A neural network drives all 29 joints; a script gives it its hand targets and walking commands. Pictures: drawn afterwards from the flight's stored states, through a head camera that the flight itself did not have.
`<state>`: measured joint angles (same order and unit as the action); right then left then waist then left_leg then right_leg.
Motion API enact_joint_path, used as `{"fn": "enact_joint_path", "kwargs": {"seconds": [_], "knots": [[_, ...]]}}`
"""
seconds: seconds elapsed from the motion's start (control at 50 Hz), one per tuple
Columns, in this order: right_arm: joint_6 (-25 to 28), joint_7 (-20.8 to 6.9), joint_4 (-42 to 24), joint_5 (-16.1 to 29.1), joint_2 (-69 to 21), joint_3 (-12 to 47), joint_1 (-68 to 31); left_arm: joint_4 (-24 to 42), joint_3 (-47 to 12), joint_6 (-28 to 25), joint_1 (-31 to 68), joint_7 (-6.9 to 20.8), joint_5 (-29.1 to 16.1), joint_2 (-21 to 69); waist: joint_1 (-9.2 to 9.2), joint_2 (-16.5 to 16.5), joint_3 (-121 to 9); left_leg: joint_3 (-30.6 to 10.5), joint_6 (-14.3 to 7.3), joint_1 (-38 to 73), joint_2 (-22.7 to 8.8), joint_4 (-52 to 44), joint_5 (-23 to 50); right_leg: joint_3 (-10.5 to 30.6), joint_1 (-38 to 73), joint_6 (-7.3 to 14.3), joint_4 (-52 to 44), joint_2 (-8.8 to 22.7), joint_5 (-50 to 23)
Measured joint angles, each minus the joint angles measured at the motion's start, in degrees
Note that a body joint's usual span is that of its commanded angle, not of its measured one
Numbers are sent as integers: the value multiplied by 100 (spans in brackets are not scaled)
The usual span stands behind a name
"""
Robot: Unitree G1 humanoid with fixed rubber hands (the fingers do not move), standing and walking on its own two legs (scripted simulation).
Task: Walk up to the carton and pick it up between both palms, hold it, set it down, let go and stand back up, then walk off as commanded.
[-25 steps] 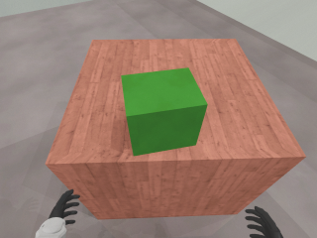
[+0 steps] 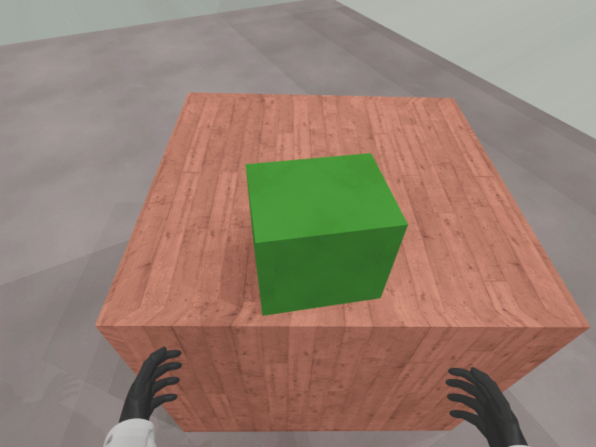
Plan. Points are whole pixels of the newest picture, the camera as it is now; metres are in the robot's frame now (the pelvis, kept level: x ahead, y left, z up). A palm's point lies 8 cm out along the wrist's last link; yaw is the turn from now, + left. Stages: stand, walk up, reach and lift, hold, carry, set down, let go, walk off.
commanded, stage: reach and lift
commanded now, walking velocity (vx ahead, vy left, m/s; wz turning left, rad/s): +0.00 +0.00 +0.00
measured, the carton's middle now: (316, 234) +0.43 +0.02 +0.02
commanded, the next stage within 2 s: none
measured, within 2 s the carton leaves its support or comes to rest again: neither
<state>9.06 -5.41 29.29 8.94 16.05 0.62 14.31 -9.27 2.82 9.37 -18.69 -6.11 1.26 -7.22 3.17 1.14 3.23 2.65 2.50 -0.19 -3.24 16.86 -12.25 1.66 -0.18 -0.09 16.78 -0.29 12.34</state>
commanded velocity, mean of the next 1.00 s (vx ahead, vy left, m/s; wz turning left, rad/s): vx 0.00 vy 0.00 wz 0.00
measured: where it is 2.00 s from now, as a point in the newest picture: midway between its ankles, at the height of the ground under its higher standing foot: outside the picture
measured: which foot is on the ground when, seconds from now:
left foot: down 0.00-1.00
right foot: down 0.00-1.00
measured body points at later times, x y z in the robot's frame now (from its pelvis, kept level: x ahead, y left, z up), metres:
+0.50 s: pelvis -0.01 -0.01 +0.00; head -0.01 +0.00 +0.45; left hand +0.20 +0.18 +0.00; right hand +0.22 -0.22 -0.01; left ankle -0.03 +0.14 -0.75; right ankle -0.03 -0.12 -0.75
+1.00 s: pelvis -0.03 -0.03 +0.00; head -0.01 -0.02 +0.45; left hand +0.26 +0.18 +0.05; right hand +0.30 -0.20 +0.04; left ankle -0.03 +0.14 -0.75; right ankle -0.03 -0.12 -0.75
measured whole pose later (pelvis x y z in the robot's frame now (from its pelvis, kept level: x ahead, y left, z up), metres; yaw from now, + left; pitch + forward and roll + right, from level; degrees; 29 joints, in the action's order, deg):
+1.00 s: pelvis -0.03 -0.03 +0.00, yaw -1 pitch -1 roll +0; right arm 1.6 1.8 20.9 19.4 17.0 7.9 -9.3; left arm -2.3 7.3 18.5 4.3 -9.5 -1.1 -1.0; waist 3.5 1.7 3.0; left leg 3.2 4.1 -5.8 -5.2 14.8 -8.1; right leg 2.2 -8.3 1.9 19.1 -2.4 10.2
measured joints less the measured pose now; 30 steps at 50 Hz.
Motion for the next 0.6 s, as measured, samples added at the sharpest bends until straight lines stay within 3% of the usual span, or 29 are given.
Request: {"fn": "enact_joint_path", "kwargs": {"seconds": [0.34, 0.6], "knots": [[306, -139, -482, 648, 232, 136, -125, 618, -243, -432, 79, -369, 13, 539, 27, 26, -112, 38, 38, -166, -67, -44, 65, 37, -208, 58, -4, -70, -62], [449, 196, -795, 861, -13, 567, -547, 558, -59, -586, 628, -473, -68, 761, 62, 29, -116, 89, 118, -369, -160, -43, 177, 88, -584, 157, 296, -173, -42]]}}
